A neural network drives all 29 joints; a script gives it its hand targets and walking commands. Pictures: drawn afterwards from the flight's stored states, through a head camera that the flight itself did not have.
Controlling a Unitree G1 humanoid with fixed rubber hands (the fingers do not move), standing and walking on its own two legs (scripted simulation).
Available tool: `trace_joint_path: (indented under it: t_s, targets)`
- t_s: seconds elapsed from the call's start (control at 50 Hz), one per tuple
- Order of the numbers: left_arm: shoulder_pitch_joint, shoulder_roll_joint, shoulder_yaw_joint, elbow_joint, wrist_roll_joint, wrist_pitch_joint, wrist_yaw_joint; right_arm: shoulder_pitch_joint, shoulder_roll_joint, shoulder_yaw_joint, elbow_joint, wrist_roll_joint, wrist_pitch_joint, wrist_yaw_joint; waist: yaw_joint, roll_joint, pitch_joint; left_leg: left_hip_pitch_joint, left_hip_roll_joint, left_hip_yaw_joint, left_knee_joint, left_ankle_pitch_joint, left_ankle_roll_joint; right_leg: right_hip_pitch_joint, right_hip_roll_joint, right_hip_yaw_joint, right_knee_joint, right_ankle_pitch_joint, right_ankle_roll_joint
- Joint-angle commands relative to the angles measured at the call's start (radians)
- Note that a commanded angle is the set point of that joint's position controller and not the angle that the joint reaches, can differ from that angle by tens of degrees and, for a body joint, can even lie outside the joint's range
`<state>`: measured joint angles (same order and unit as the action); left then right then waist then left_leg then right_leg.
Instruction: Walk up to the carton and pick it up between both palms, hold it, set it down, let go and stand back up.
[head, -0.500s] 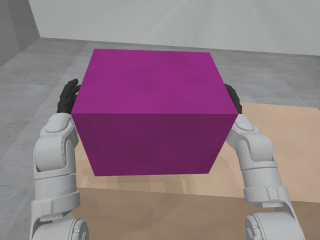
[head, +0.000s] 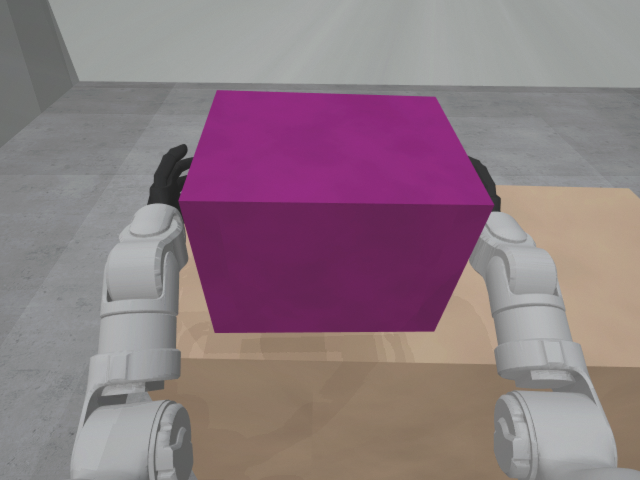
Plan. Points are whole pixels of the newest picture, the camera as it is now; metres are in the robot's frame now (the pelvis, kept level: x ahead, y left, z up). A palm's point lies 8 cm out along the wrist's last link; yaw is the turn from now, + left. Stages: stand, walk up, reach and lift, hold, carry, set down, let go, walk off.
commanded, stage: hold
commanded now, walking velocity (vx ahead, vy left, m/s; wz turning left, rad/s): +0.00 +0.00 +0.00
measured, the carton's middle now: (327, 212) +0.40 -0.02 +0.17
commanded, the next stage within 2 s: none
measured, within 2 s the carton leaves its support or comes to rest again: neither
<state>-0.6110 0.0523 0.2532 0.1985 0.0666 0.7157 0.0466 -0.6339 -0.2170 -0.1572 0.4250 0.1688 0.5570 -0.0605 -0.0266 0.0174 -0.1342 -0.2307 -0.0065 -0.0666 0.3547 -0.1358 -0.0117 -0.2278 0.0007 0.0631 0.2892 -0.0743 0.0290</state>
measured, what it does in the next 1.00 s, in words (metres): stands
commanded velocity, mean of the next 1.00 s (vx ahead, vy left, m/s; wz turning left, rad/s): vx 0.00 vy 0.00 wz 0.00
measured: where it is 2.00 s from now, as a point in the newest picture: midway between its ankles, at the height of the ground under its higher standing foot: outside the picture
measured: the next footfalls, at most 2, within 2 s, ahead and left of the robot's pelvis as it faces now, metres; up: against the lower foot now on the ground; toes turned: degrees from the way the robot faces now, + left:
none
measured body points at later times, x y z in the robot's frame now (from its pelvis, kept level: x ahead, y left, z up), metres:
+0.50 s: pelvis +0.03 -0.01 +0.00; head -0.02 +0.01 +0.45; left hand +0.38 +0.21 +0.19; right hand +0.41 -0.17 +0.19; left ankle +0.03 +0.12 -0.75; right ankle +0.05 -0.14 -0.75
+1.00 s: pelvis +0.03 +0.00 +0.00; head -0.01 +0.00 +0.45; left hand +0.38 +0.18 +0.20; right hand +0.39 -0.20 +0.18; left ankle +0.03 +0.12 -0.75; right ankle +0.05 -0.14 -0.75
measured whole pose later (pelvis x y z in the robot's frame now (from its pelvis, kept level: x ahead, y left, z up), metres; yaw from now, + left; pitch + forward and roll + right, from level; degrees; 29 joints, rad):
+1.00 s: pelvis +0.03 +0.00 +0.00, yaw +0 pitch -2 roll -1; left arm -0.47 0.01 0.24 -0.05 0.09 0.79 0.04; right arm -0.53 -0.24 -0.09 0.24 0.26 0.60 -0.11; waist -0.04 0.03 -0.07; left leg -0.13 0.01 -0.06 0.38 -0.20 -0.01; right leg -0.10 0.01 0.07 0.24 -0.10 0.03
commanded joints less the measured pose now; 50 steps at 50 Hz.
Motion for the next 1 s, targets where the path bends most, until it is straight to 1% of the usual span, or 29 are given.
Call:
trace_joint_path:
  t_s: [0.0, 0.04, 0.14, 0.16, 0.18, 0.2, 0.26, 0.28, 0.3, 0.38, 0.42, 0.48, 0.52, 0.54, 0.56, 0.58, 0.6, 0.62, 0.66, 0.68, 0.7, 0.74, 0.78, 0.82, 0.84, 0.88, 0.9, 0.96, 0.98]
  targets:
    - [-0.798, -0.464, -0.388, -0.130, -0.147, -0.091, -0.168, -1.055, 0.599, 0.415, -0.394, 0.181, -0.098, 0.189, 0.052, -0.112, -0.482, -0.040, -0.052, 0.070, -0.116, -0.073, 0.043, 0.357, 0.049, -0.048, -0.015, -0.056, -0.033]
    - [-0.821, -0.447, -0.355, -0.095, -0.135, -0.091, -0.181, -1.064, 0.622, 0.407, -0.359, 0.172, -0.094, 0.180, 0.046, -0.128, -0.451, -0.058, -0.055, 0.075, -0.120, -0.101, 0.058, 0.356, 0.041, -0.035, -0.023, -0.093, -0.022]
    - [-0.822, -0.425, -0.325, -0.078, -0.134, -0.102, -0.208, -1.074, 0.664, 0.431, -0.377, 0.193, -0.090, 0.142, 0.045, -0.143, -0.479, -0.044, -0.070, 0.082, -0.110, -0.036, 0.063, 0.407, 0.030, -0.036, -0.021, -0.020, -0.006]
    - [-0.808, -0.434, -0.350, -0.094, -0.146, -0.103, -0.211, -1.040, 0.665, 0.428, -0.390, 0.187, -0.091, 0.134, 0.025, -0.124, -0.487, -0.040, -0.070, 0.077, -0.100, -0.007, 0.055, 0.420, 0.030, -0.031, -0.015, 0.030, -0.009]
    - [-0.817, -0.440, -0.361, -0.130, -0.151, -0.108, -0.214, -1.032, 0.677, 0.447, -0.407, 0.203, -0.092, 0.129, 0.018, -0.119, -0.517, -0.016, -0.070, 0.075, -0.091, 0.045, 0.051, 0.437, 0.033, -0.038, -0.005, 0.100, -0.006]
    - [-0.814, -0.446, -0.379, -0.151, -0.156, -0.108, -0.216, -1.022, 0.663, 0.445, -0.433, 0.213, -0.091, 0.120, 0.009, -0.086, -0.537, -0.007, -0.074, 0.073, -0.083, 0.071, 0.039, 0.454, 0.033, -0.035, -0.002, 0.135, -0.010]
    - [-0.804, -0.447, -0.411, -0.226, -0.172, -0.112, -0.218, -0.977, 0.658, 0.471, -0.490, 0.237, -0.087, 0.098, -0.013, -0.059, -0.576, 0.034, -0.080, 0.063, -0.060, 0.144, 0.024, 0.483, 0.035, -0.039, 0.011, 0.247, -0.007]
    - [-0.807, -0.449, -0.418, -0.236, -0.176, -0.114, -0.217, -0.992, 0.651, 0.475, -0.519, 0.239, -0.086, 0.091, -0.008, -0.059, -0.573, 0.035, -0.081, 0.062, -0.058, 0.154, 0.020, 0.484, 0.038, -0.042, 0.010, 0.255, -0.008]
    - [-0.799, -0.435, -0.406, -0.246, -0.164, -0.111, -0.219, -0.950, 0.659, 0.478, -0.492, 0.239, -0.077, 0.084, -0.015, -0.061, -0.552, 0.047, -0.083, 0.056, -0.054, 0.168, 0.018, 0.485, 0.035, -0.039, 0.012, 0.274, -0.007]
    - [-0.755, -0.435, -0.462, -0.371, -0.174, -0.093, -0.227, -0.844, 0.605, 0.482, -0.578, 0.262, -0.058, 0.063, -0.051, 0.010, -0.559, 0.099, -0.083, 0.044, -0.027, 0.285, -0.022, 0.505, 0.039, -0.043, 0.029, 0.404, -0.017]
    - [-0.751, -0.428, -0.470, -0.363, -0.167, -0.082, -0.231, -0.863, 0.564, 0.464, -0.588, 0.253, -0.055, 0.058, -0.059, 0.022, -0.509, 0.101, -0.077, 0.041, -0.029, 0.265, -0.031, 0.469, 0.042, -0.053, 0.015, 0.329, -0.021]
    - [-0.730, -0.453, -0.510, -0.444, -0.182, -0.061, -0.221, -0.816, 0.533, 0.458, -0.605, 0.264, -0.049, 0.063, -0.070, 0.075, -0.502, 0.155, -0.068, 0.032, -0.007, 0.355, -0.063, 0.435, 0.054, -0.061, 0.021, 0.348, -0.040]
    - [-0.698, -0.465, -0.529, -0.446, -0.170, -0.043, -0.218, -0.778, 0.490, 0.435, -0.588, 0.260, -0.039, 0.069, -0.085, 0.122, -0.445, 0.211, -0.053, 0.024, 0.003, 0.408, -0.091, 0.355, 0.068, -0.071, 0.001, 0.277, -0.051]
    - [-0.705, -0.485, -0.545, -0.452, -0.173, -0.036, -0.215, -0.777, 0.470, 0.424, -0.557, 0.255, -0.036, 0.078, -0.090, 0.135, -0.428, 0.226, -0.044, 0.017, 0.007, 0.419, -0.105, 0.328, 0.073, -0.075, -0.004, 0.248, -0.064]
    - [-0.706, -0.481, -0.544, -0.466, -0.174, -0.030, -0.210, -0.781, 0.469, 0.423, -0.574, 0.256, -0.033, 0.084, -0.080, 0.121, -0.442, 0.232, -0.038, 0.016, 0.009, 0.425, -0.106, 0.331, 0.079, -0.073, -0.009, 0.232, -0.069]
    - [-0.698, -0.489, -0.557, -0.479, -0.176, -0.025, -0.206, -0.757, 0.451, 0.416, -0.543, 0.257, -0.032, 0.092, -0.088, 0.152, -0.430, 0.251, -0.030, 0.011, 0.013, 0.458, -0.122, 0.317, 0.079, -0.075, -0.008, 0.229, -0.075]
    - [-0.677, -0.482, -0.535, -0.454, -0.158, -0.018, -0.202, -0.775, 0.438, 0.406, -0.545, 0.250, -0.035, 0.102, -0.074, 0.142, -0.399, 0.238, -0.028, 0.009, 0.007, 0.440, -0.121, 0.308, 0.080, -0.075, -0.015, 0.199, -0.080]
    - [-0.678, -0.497, -0.563, -0.494, -0.180, -0.018, -0.197, -0.797, 0.437, 0.422, -0.593, 0.264, -0.042, 0.104, -0.072, 0.133, -0.453, 0.260, -0.025, 0.009, 0.018, 0.473, -0.126, 0.315, 0.085, -0.076, -0.009, 0.211, -0.078]
    - [-0.658, -0.482, -0.542, -0.456, -0.162, -0.007, -0.194, -0.786, 0.422, 0.407, -0.575, 0.255, -0.043, 0.115, -0.061, 0.122, -0.418, 0.250, -0.021, 0.012, 0.011, 0.451, -0.125, 0.299, 0.084, -0.072, -0.017, 0.182, -0.080]
    - [-0.666, -0.499, -0.552, -0.490, -0.164, -0.014, -0.183, -0.815, 0.422, 0.418, -0.581, 0.264, -0.050, 0.128, -0.044, 0.127, -0.444, 0.255, -0.014, 0.009, 0.011, 0.481, -0.132, 0.301, 0.091, -0.077, -0.014, 0.177, -0.084]
    - [-0.640, -0.513, -0.567, -0.493, -0.167, -0.005, -0.178, -0.813, 0.412, 0.417, -0.596, 0.271, -0.051, 0.130, -0.054, 0.125, -0.459, 0.276, -0.012, 0.002, 0.022, 0.521, -0.138, 0.311, 0.096, -0.077, -0.012, 0.211, -0.083]
    - [-0.635, -0.493, -0.539, -0.494, -0.157, -0.006, -0.168, -0.816, 0.417, 0.426, -0.594, 0.271, -0.056, 0.143, -0.020, 0.093, -0.474, 0.271, -0.013, 0.012, 0.019, 0.524, -0.129, 0.319, 0.099, -0.074, -0.017, 0.208, -0.085]
    - [-0.615, -0.508, -0.562, -0.527, -0.176, -0.007, -0.159, -0.827, 0.419, 0.443, -0.644, 0.282, -0.064, 0.147, -0.029, 0.069, -0.526, 0.305, -0.010, 0.013, 0.035, 0.578, -0.128, 0.326, 0.105, -0.075, -0.008, 0.266, -0.077]
    - [-0.590, -0.480, -0.542, -0.515, -0.171, -0.011, -0.151, -0.849, 0.428, 0.462, -0.680, 0.287, -0.070, 0.151, 0.006, 0.015, -0.539, 0.278, -0.024, 0.025, 0.029, 0.532, -0.103, 0.350, 0.102, -0.067, -0.014, 0.287, -0.072]
    - [-0.591, -0.494, -0.551, -0.525, -0.173, -0.015, -0.148, -0.860, 0.433, 0.470, -0.692, 0.290, -0.078, 0.150, 0.006, 0.013, -0.554, 0.278, -0.029, 0.022, 0.029, 0.530, -0.099, 0.354, 0.101, -0.066, -0.011, 0.303, -0.069]
    - [-0.581, -0.471, -0.523, -0.506, -0.157, -0.011, -0.154, -0.846, 0.452, 0.480, -0.675, 0.284, -0.066, 0.144, 0.012, -0.030, -0.526, 0.252, -0.032, 0.032, 0.025, 0.511, -0.081, 0.377, 0.097, -0.064, -0.007, 0.329, -0.059]
    - [-0.552, -0.441, -0.506, -0.487, -0.143, -0.006, -0.156, -0.810, 0.450, 0.482, -0.646, 0.278, -0.057, 0.144, 0.013, -0.042, -0.501, 0.227, -0.038, 0.036, 0.015, 0.476, -0.070, 0.398, 0.090, -0.055, -0.006, 0.364, -0.057]
    - [-0.594, -0.439, -0.487, -0.439, -0.135, -0.015, -0.170, -0.852, 0.478, 0.474, -0.627, 0.263, -0.059, 0.143, 0.018, -0.076, -0.459, 0.153, -0.049, 0.047, -0.019, 0.325, -0.039, 0.396, 0.076, -0.049, -0.009, 0.300, -0.051]
    - [-0.578, -0.434, -0.477, -0.423, -0.135, -0.015, -0.177, -0.847, 0.494, 0.480, -0.643, 0.260, -0.056, 0.144, 0.021, -0.103, -0.463, 0.120, -0.051, 0.053, -0.031, 0.301, -0.028, 0.425, 0.072, -0.046, -0.005, 0.319, -0.045]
